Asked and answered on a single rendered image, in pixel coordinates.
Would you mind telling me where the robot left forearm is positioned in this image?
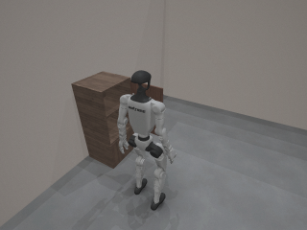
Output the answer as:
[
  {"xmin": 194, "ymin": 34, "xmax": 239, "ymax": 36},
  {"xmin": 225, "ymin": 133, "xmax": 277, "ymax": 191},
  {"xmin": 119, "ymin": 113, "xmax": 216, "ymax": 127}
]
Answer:
[{"xmin": 117, "ymin": 123, "xmax": 127, "ymax": 142}]

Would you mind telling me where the robot left upper arm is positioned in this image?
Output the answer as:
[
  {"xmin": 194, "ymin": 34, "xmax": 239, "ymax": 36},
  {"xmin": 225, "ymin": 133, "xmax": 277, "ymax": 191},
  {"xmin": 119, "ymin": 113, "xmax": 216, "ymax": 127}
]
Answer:
[{"xmin": 117, "ymin": 94, "xmax": 131, "ymax": 126}]

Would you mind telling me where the robot right forearm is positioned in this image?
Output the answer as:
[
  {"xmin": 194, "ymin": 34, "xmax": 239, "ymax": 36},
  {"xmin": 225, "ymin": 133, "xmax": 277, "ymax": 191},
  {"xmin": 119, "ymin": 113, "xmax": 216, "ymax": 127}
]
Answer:
[{"xmin": 158, "ymin": 127, "xmax": 173, "ymax": 153}]

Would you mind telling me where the robot foot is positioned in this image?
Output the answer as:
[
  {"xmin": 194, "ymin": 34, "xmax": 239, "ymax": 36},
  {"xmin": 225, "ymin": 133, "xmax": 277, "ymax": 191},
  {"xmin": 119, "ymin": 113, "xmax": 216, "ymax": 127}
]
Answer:
[
  {"xmin": 134, "ymin": 178, "xmax": 148, "ymax": 195},
  {"xmin": 151, "ymin": 193, "xmax": 166, "ymax": 211}
]

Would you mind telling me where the robot left foot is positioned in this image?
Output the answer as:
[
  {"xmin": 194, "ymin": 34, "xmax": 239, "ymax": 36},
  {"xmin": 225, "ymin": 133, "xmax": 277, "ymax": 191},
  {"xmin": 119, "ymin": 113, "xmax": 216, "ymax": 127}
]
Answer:
[{"xmin": 134, "ymin": 178, "xmax": 148, "ymax": 195}]

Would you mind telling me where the cupboard door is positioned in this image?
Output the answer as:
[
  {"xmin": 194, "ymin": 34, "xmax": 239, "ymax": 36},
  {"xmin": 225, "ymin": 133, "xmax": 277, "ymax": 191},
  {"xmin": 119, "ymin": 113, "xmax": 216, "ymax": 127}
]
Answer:
[{"xmin": 130, "ymin": 80, "xmax": 163, "ymax": 136}]

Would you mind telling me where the robot right hand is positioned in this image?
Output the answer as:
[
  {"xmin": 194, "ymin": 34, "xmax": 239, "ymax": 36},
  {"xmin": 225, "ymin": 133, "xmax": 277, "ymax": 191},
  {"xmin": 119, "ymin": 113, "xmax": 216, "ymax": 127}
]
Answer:
[{"xmin": 165, "ymin": 149, "xmax": 177, "ymax": 164}]

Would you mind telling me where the robot left hand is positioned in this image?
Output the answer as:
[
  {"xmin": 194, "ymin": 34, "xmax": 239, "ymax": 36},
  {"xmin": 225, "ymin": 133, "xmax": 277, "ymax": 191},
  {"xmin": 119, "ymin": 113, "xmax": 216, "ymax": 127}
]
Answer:
[{"xmin": 118, "ymin": 139, "xmax": 129, "ymax": 154}]

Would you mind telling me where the robot right foot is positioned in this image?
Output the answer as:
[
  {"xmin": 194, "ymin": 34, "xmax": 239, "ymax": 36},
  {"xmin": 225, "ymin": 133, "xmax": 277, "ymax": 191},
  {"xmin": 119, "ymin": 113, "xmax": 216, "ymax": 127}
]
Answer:
[{"xmin": 151, "ymin": 193, "xmax": 166, "ymax": 211}]

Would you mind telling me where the robot right upper arm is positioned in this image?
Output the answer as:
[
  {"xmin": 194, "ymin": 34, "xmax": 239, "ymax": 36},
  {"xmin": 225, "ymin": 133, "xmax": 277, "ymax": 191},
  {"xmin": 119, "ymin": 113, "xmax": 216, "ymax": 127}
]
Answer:
[{"xmin": 151, "ymin": 101, "xmax": 166, "ymax": 137}]

